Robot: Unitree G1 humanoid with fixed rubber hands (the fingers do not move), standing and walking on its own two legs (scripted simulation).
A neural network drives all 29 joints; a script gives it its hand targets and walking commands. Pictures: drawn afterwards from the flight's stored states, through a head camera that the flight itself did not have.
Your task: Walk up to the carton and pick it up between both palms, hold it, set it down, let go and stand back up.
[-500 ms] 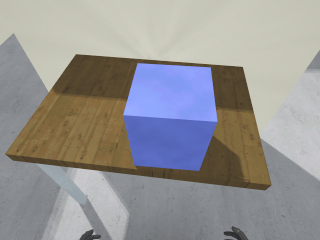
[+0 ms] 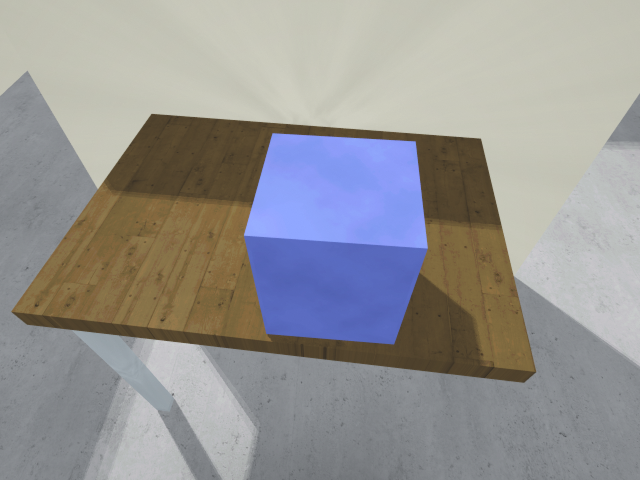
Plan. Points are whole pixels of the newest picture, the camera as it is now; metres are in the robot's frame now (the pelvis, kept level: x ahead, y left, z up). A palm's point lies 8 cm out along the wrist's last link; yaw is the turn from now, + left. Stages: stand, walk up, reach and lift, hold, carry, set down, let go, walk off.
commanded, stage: stand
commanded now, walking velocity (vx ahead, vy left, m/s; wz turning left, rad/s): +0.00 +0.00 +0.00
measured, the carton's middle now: (336, 243) +0.44 -0.02 +0.01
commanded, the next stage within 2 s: reach and lift in 1.74 s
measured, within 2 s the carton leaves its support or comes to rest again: neither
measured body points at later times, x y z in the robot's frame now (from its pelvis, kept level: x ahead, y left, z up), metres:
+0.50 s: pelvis +0.00 +0.00 +0.01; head +0.01 +0.00 +0.46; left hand +0.00 +0.21 -0.15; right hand -0.01 -0.21 -0.16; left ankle +0.01 +0.13 -0.73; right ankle +0.00 -0.11 -0.73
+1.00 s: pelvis -0.01 +0.00 +0.01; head +0.00 +0.00 +0.46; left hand -0.02 +0.20 -0.16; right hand -0.03 -0.20 -0.16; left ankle +0.01 +0.13 -0.73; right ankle +0.00 -0.11 -0.73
